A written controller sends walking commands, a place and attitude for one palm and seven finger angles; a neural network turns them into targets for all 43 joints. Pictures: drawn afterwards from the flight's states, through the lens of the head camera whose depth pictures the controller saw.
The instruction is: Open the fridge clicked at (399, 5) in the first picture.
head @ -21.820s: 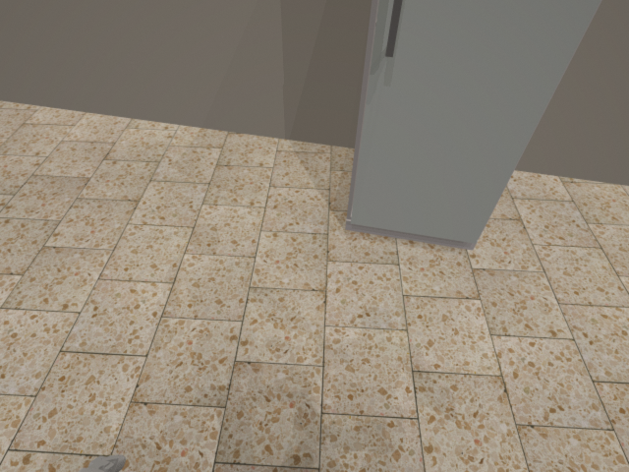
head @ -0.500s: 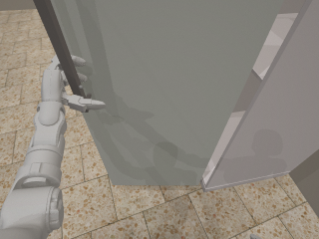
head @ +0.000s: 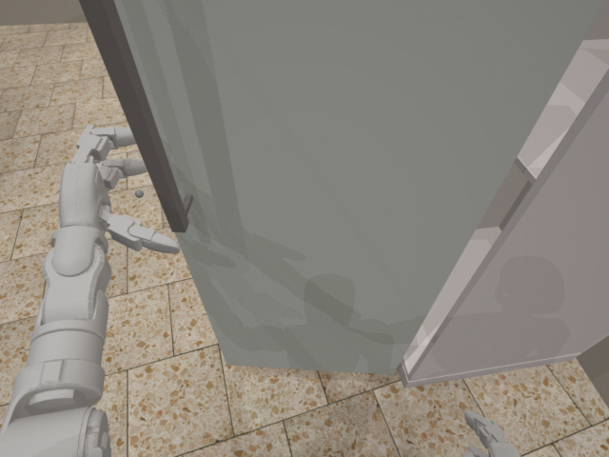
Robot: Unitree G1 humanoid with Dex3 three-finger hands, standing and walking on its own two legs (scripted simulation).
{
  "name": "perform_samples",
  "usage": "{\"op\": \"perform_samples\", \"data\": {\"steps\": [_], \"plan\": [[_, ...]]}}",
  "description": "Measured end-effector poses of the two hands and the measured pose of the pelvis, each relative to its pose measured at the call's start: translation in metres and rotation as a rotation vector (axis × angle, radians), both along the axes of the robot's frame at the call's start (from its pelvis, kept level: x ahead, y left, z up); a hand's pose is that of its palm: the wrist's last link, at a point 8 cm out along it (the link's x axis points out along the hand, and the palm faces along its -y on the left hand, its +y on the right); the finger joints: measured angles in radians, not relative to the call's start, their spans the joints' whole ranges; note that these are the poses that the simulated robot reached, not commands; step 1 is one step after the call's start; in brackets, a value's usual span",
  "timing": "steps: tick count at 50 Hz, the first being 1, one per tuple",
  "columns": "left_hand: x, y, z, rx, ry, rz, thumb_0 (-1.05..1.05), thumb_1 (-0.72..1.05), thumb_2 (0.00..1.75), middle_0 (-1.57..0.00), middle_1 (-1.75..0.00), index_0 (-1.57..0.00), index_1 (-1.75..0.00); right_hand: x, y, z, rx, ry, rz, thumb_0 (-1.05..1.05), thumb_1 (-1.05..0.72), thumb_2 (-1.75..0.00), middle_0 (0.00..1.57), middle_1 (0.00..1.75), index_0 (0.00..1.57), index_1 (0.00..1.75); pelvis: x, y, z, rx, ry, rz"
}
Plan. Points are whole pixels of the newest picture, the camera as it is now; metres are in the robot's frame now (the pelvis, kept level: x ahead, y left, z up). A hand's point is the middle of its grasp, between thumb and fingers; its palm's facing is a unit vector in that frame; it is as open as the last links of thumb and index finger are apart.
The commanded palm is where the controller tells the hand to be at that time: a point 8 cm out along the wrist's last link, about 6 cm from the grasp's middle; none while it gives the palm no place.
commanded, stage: slip the hand off the handle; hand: left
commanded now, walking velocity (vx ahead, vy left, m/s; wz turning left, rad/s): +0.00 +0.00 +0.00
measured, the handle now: (142, 94) +0.44 +0.21 +0.26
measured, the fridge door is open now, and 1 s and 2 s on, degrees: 78 78 78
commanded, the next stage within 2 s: draw the hand back to the body in 1.06 s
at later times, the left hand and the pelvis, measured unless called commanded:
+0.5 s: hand (101, 194) +0.39 +0.28 +0.15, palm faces +0.20 -0.96 -0.18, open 14.7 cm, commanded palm +0.34 +0.32 +0.15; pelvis +0.00 +0.01 +0.00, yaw -1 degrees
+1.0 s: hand (67, 261) +0.29 +0.28 +0.14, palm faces +0.23 -0.96 -0.18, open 14.7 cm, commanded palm +0.25 +0.32 +0.15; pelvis -0.01 +0.01 +0.00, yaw +1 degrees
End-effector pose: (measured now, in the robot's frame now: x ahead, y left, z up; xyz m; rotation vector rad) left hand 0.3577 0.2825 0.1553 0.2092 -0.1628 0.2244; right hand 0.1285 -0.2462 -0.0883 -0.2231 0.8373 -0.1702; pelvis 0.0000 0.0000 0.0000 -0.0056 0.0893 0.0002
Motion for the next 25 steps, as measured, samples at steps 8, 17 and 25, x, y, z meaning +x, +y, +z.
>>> {"op": "perform_samples", "data": {"steps": [8, 17, 25], "plan": [[-0.005, 0.026, -0.001, 0.002, 0.016, 0.001, -0.01, -0.55, 0.20, -0.26, -1.15, -0.26, -1.15, -0.002, -0.001, -0.003, -0.025, 0.033, 0.018, 0.01, -0.91, -0.90, 0.20, 0.30, 0.20, 0.30, -0.002, 0.001, -0.002, -0.008, 0.006, 0.020], [0.007, 0.039, -0.001, -0.003, 0.017, -0.019, -0.01, -0.55, 0.20, -0.26, -1.15, -0.26, -1.15, -0.033, -0.006, -0.010, -0.044, 0.106, -0.024, 0.01, -0.91, -0.90, 0.20, 0.30, 0.20, 0.30, -0.005, 0.005, -0.005, -0.012, 0.028, 0.013], [-0.002, 0.048, 0.000, -0.003, 0.000, -0.036, -0.01, -0.55, 0.20, -0.26, -1.15, -0.26, -1.15, -0.061, -0.008, -0.013, -0.037, 0.154, -0.073, 0.01, -0.91, -0.90, 0.20, 0.30, 0.20, 0.30, -0.004, 0.009, -0.005, -0.013, 0.035, -0.008]]}}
